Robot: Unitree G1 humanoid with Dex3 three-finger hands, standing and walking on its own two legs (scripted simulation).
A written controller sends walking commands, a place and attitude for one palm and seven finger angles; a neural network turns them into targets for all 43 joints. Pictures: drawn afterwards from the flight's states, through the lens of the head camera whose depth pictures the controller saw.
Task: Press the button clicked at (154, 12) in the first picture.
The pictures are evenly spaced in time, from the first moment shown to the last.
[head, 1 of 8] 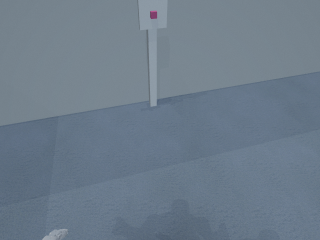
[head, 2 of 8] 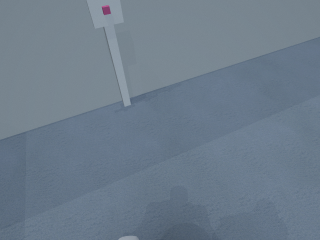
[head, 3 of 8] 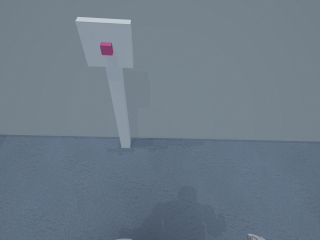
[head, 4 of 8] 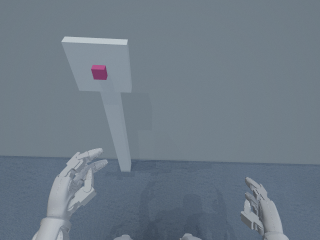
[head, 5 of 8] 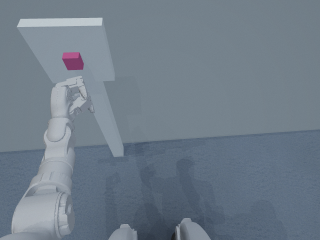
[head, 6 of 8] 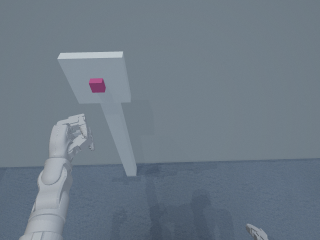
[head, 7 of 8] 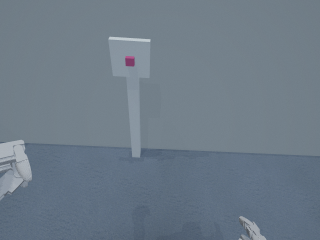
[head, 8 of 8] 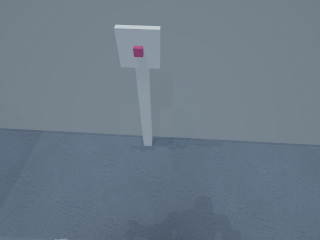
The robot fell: no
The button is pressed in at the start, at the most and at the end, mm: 0 9 0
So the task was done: yes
